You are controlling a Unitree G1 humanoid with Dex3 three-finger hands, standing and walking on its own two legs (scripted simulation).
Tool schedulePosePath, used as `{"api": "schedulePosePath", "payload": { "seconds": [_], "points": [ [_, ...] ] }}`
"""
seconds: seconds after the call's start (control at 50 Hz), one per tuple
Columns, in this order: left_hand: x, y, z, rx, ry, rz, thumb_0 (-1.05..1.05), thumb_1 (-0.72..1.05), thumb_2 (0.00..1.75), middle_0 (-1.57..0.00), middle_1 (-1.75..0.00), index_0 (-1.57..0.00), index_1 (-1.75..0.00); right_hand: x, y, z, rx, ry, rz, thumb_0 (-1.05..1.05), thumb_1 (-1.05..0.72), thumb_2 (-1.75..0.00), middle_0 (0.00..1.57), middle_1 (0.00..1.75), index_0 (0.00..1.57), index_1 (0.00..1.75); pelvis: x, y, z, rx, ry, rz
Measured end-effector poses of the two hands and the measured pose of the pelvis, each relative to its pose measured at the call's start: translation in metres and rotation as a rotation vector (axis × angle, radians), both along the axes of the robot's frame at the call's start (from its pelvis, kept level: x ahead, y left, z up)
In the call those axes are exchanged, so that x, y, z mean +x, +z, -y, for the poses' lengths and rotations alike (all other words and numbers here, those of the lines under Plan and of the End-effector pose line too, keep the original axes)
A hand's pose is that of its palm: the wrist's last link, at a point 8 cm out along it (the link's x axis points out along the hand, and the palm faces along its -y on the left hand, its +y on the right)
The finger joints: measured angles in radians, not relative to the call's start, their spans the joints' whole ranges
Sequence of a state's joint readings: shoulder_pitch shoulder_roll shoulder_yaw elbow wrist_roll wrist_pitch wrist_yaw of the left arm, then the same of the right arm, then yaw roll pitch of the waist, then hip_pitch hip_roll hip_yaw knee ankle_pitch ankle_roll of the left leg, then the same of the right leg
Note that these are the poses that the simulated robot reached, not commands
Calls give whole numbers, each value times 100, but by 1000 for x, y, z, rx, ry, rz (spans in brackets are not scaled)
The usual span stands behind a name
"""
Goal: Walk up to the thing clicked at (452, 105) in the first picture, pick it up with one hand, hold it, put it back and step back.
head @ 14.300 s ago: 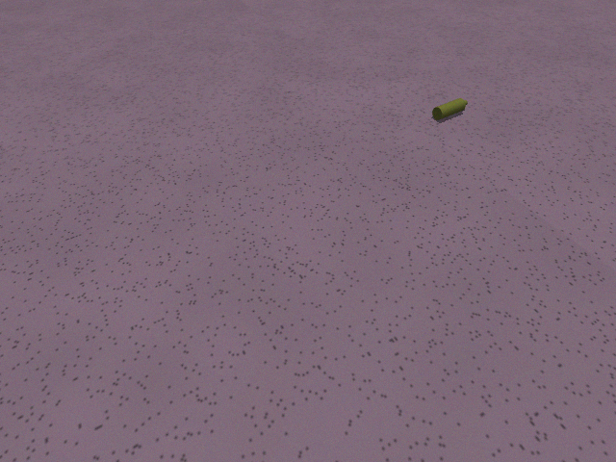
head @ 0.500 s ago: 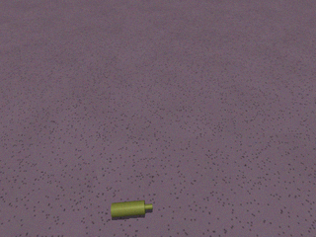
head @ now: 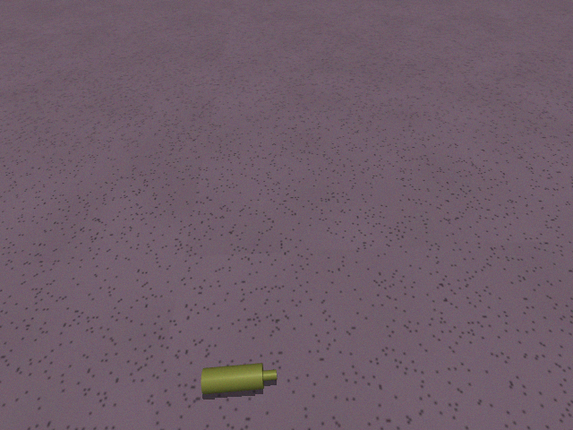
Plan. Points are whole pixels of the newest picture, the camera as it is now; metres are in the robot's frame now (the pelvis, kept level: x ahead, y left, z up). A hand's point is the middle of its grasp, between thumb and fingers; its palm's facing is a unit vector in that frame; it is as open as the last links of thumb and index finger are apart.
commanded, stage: stand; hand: left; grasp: from above
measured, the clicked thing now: (240, 377) +0.43 +0.19 -0.74
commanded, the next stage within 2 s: rise first in 0.72 s
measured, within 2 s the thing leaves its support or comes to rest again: neither
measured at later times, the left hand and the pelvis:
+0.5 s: hand out of the picture +0.07 +0.25 -0.16, palm faces -0.03 -0.94 -0.34, open 7.4 cm; pelvis +0.00 +0.00 +0.00, yaw +0 degrees
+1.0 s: hand out of the picture +0.13 +0.25 -0.17, palm faces +0.03 -0.95 -0.32, open 8.5 cm; pelvis -0.02 +0.00 -0.01, yaw +0 degrees
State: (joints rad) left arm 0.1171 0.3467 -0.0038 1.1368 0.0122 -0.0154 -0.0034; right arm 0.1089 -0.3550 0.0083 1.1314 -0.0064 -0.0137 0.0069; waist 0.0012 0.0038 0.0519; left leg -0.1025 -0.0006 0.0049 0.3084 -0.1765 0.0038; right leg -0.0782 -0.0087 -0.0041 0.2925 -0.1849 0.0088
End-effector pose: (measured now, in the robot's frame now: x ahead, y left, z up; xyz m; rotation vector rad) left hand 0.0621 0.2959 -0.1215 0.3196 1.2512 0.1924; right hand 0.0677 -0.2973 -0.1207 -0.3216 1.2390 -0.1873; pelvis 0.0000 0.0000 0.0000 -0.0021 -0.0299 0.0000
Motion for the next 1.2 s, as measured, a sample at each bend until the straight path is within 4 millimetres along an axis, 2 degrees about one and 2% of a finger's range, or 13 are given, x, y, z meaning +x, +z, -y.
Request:
{"api": "schedulePosePath", "payload": {
  "seconds": [0.84,0.88,0.96,1.06,1.12,1.2],
  "points": [
    [2,1,-4,0,-4,21,1,90,90,-20,-30,-20,-31,1,2,-4,-1,0,19,0,-91,-90,20,30,21,30,-2,0,-3,-1,2,6],
    [8,1,-2,-3,18,67,1,88,91,-20,-32,-19,-33,4,3,-7,-1,-4,65,1,-91,-90,20,30,21,30,-5,-2,-4,-1,7,-18],
    [38,-6,2,-19,33,135,1,76,94,-16,-45,-14,-45,6,-1,-20,19,8,127,1,-92,-91,20,30,20,30,-17,-9,-2,-5,12,-68],
    [72,-15,-1,-14,-43,176,1,50,98,-8,-71,-8,-71,2,-10,-34,48,-13,163,1,-92,-91,20,30,21,30,-23,-22,0,-7,0,-143],
    [78,-17,-2,9,-74,176,1,31,99,-6,-85,-6,-84,0,-16,-40,62,-29,177,1,-92,-91,20,30,21,30,-21,-29,-2,-10,-4,-163],
    [72,-25,-2,35,-93,128,1,4,100,-4,-97,-5,-96,5,-23,-45,77,-29,212,1,-91,-90,20,30,21,30,-19,-38,-5,-15,-6,-193]
  ]
}}
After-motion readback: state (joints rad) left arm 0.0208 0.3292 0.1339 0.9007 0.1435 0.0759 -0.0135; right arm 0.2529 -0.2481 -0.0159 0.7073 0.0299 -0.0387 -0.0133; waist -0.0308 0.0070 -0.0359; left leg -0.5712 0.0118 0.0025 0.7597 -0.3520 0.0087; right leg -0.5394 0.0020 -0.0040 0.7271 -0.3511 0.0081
